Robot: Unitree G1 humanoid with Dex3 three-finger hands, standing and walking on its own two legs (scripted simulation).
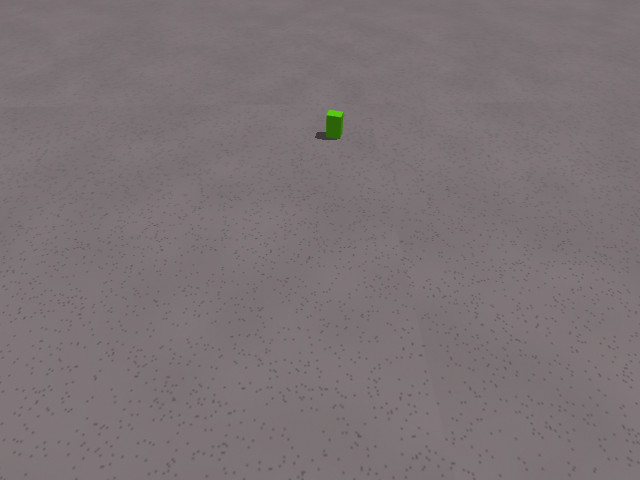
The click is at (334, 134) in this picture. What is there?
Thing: carton on end
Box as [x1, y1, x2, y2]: [326, 110, 342, 138]
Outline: 329,110 326,115 326,136 339,138 342,128 342,112
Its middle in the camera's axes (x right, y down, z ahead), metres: +0.07 -0.63 +2.19
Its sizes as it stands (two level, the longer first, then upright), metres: 0.082 0.061 0.136
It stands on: the floor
